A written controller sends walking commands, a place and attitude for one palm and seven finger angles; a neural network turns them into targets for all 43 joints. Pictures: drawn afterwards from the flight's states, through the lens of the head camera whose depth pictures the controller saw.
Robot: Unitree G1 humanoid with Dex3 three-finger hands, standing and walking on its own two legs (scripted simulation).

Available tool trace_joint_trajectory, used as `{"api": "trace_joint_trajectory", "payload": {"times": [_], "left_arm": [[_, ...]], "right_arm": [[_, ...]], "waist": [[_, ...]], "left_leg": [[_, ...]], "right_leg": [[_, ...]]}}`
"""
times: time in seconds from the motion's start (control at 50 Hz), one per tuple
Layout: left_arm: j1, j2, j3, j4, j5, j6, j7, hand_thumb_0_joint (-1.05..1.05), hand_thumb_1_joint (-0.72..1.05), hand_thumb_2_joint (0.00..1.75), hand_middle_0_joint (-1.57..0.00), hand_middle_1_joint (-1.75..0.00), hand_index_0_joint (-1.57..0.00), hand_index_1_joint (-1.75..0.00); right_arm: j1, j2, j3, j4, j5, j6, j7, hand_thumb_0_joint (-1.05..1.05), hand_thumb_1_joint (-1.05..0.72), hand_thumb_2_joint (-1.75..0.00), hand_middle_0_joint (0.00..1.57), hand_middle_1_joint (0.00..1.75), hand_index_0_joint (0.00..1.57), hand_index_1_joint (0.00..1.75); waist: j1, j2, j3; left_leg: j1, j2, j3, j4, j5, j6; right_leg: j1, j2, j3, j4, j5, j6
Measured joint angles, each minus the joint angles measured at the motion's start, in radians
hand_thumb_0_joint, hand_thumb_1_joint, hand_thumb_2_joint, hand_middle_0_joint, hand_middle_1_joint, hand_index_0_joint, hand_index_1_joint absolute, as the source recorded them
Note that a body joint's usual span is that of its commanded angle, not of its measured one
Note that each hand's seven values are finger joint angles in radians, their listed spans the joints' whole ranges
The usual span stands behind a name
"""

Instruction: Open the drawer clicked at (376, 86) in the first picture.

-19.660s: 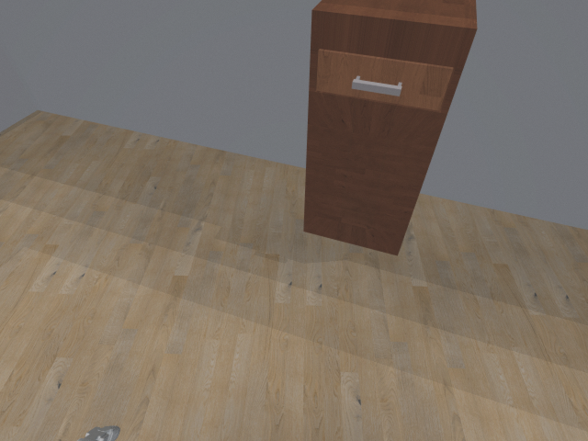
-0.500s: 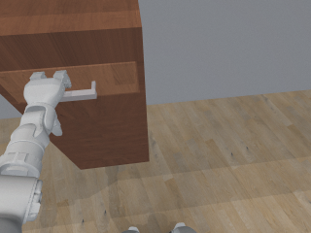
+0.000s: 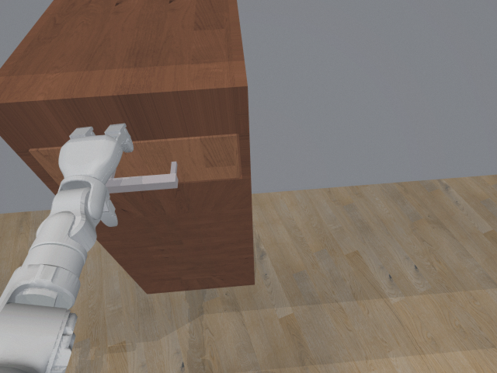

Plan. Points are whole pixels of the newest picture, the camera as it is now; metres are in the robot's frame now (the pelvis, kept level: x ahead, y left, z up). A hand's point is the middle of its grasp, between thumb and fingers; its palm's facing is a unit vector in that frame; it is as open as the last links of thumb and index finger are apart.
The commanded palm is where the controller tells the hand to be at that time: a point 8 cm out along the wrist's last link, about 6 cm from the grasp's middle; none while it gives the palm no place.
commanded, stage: lift the fingers back up to retry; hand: left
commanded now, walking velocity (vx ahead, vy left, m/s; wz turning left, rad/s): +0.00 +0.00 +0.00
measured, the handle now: (141, 176) +0.47 +0.23 +0.01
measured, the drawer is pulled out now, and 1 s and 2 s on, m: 0.00 0.00 0.00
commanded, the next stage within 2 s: re-aim the fingers above the handle in 0.08 s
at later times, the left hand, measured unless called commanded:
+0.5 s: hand (103, 179) +0.42 +0.26 +0.07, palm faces +0.00 +0.02 -1.00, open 13.8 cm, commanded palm +0.39 +0.25 +0.13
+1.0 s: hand (108, 182) +0.42 +0.26 +0.07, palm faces -0.06 +0.01 -1.00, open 13.7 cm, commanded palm +0.40 +0.25 +0.13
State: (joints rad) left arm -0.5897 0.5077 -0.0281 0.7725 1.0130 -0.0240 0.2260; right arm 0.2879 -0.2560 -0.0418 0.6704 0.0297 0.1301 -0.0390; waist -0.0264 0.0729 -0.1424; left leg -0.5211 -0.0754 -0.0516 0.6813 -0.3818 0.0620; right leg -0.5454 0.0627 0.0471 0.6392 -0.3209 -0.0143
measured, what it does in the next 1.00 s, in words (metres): stands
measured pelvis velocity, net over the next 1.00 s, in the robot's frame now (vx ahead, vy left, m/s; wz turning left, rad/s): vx -0.01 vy -0.02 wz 0.00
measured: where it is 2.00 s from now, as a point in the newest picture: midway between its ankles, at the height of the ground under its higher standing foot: outside the picture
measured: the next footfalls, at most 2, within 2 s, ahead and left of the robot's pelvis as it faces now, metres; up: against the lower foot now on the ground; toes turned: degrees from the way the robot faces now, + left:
none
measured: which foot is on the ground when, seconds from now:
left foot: down 0.00-1.00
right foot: down 0.00-1.00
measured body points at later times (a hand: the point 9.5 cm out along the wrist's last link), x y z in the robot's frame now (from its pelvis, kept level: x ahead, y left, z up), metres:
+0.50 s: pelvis -0.01 -0.01 +0.00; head +0.05 -0.03 +0.45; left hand +0.41 +0.26 +0.13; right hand +0.08 -0.27 -0.14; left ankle -0.04 +0.08 -0.72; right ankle -0.01 -0.12 -0.72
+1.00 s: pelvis -0.01 -0.02 +0.00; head +0.04 -0.04 +0.45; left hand +0.41 +0.25 +0.12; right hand +0.07 -0.28 -0.13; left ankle -0.04 +0.08 -0.72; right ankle -0.01 -0.12 -0.72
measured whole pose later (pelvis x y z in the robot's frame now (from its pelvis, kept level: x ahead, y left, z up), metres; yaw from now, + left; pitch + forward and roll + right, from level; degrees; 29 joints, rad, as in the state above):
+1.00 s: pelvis -0.01 -0.02 +0.00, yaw +0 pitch +13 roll +0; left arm -0.65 0.53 -0.03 0.90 1.02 -0.02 0.20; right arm 0.29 -0.27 -0.04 0.67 0.04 0.13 -0.06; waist -0.03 0.06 -0.12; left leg -0.51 -0.07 -0.05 0.65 -0.35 0.04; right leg -0.55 0.07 0.05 0.63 -0.30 -0.03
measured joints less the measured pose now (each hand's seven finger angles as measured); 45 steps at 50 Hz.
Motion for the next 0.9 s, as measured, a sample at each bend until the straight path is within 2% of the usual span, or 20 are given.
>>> {"api": "trace_joint_trajectory", "payload": {"times": [0.1,0.2,0.28,0.34,0.46,0.52,0.56,0.66,0.76,0.84,0.9], "left_arm": [[-0.007,0.007,-0.016,0.017,-0.002,0.019,-0.057,0.00,-0.49,0.30,-0.33,-1.21,-0.34,-1.21],[0.017,0.007,-0.031,-0.025,0.002,-0.033,-0.091,-0.01,-0.49,0.30,-0.32,-1.21,-0.32,-1.21],[0.023,-0.002,-0.037,-0.057,0.005,-0.082,-0.065,-0.01,-0.49,0.30,-0.32,-1.21,-0.32,-1.20],[0.002,-0.010,-0.029,-0.042,0.014,-0.090,-0.026,-0.01,-0.49,0.30,-0.32,-1.21,-0.32,-1.20],[-0.028,0.011,0.013,0.030,0.026,-0.027,0.013,0.00,-0.49,0.30,-0.32,-1.20,-0.32,-1.20],[-0.035,0.019,-0.004,0.059,0.012,0.011,-0.010,0.00,-0.48,0.30,-0.32,-1.20,-0.31,-1.20],[-0.029,0.015,-0.017,0.055,0.000,0.015,-0.037,-0.01,-0.48,0.30,-0.32,-1.20,-0.31,-1.20],[-0.004,-0.002,-0.025,0.023,-0.005,-0.046,-0.073,-0.01,-0.48,0.30,-0.32,-1.20,-0.31,-1.20],[-0.002,-0.002,0.007,0.003,0.030,-0.100,-0.017,0.00,-0.49,0.30,-0.32,-1.20,-0.32,-1.20],[-0.033,0.012,0.024,0.041,0.040,-0.059,0.036,0.00,-0.49,0.30,-0.32,-1.20,-0.32,-1.20],[-0.055,0.024,0.023,0.086,0.028,-0.029,0.035,0.00,-0.49,0.30,-0.32,-1.20,-0.32,-1.21]], "right_arm": [[-0.024,-0.001,0.012,-0.019,0.005,0.013,-0.002,0.00,-0.90,-0.90,0.20,0.30,0.21,0.30],[-0.028,-0.005,0.003,-0.035,-0.001,0.011,-0.011,0.00,-0.90,-0.90,0.20,0.30,0.21,0.30],[-0.028,-0.007,-0.008,-0.028,-0.007,0.004,-0.014,0.00,-0.90,-0.90,0.20,0.30,0.21,0.30],[-0.033,-0.007,-0.009,-0.014,-0.010,0.000,-0.011,0.00,-0.90,-0.90,0.20,0.30,0.21,0.30],[-0.027,-0.001,-0.001,-0.002,-0.009,0.006,-0.008,0.00,-0.90,-0.90,0.20,0.30,0.21,0.30],[-0.008,-0.002,0.001,-0.001,-0.002,0.010,-0.006,0.00,-0.91,-0.90,0.20,0.30,0.21,0.30],[0.005,-0.003,0.001,0.001,0.002,0.012,-0.008,0.00,-0.90,-0.90,0.20,0.30,0.21,0.30],[0.023,-0.003,0.002,0.004,0.002,0.011,-0.020,0.00,-0.90,-0.90,0.20,0.30,0.21,0.30],[0.015,-0.004,-0.005,0.003,-0.005,0.000,-0.024,0.00,-0.90,-0.90,0.20,0.30,0.21,0.30],[0.000,-0.010,-0.008,0.006,-0.004,-0.007,-0.017,0.00,-0.90,-0.90,0.20,0.30,0.21,0.30],[-0.006,-0.013,-0.002,0.009,0.000,-0.006,-0.016,0.00,-0.91,-0.90,0.20,0.30,0.21,0.30]], "waist": [[0.011,-0.012,0.010],[0.019,-0.019,0.021],[0.023,-0.022,0.024],[0.022,-0.023,0.026],[0.010,-0.015,0.018],[0.007,-0.006,0.017],[0.006,-0.003,0.019],[-0.001,-0.014,0.023],[-0.010,-0.024,0.023],[-0.010,-0.019,0.026],[-0.007,-0.015,0.025]], "left_leg": [[0.028,-0.001,-0.001,-0.024,0.010,-0.001],[0.030,-0.003,-0.011,-0.023,0.013,-0.005],[0.019,-0.005,-0.017,-0.009,0.009,-0.008],[0.005,-0.005,-0.016,0.002,0.007,-0.010],[-0.007,0.002,-0.001,-0.002,0.011,-0.013],[0.001,0.003,-0.001,-0.012,0.016,-0.013],[0.010,0.004,-0.003,-0.019,0.018,-0.013],[0.025,0.005,-0.005,-0.026,0.021,-0.014],[0.010,0.008,0.001,-0.015,0.019,-0.018],[-0.005,0.009,0.008,-0.009,0.020,-0.018],[-0.006,0.009,0.011,-0.017,0.025,-0.018]], "right_leg": [[0.023,-0.002,0.000,-0.014,0.005,-0.003],[0.029,-0.004,-0.010,-0.014,0.005,-0.006],[0.020,-0.006,-0.017,-0.001,0.000,-0.008],[0.004,-0.006,-0.018,0.013,-0.004,-0.010],[-0.017,0.001,-0.003,0.017,0.003,-0.013],[-0.009,0.002,-0.003,0.008,0.008,-0.013],[0.001,0.002,-0.004,0.000,0.010,-0.013],[0.016,0.003,-0.006,-0.006,0.012,-0.016],[-0.002,0.006,-0.001,0.008,0.012,-0.019],[-0.020,0.008,0.004,0.017,0.013,-0.019],[-0.023,0.008,0.008,0.012,0.018,-0.017]]}}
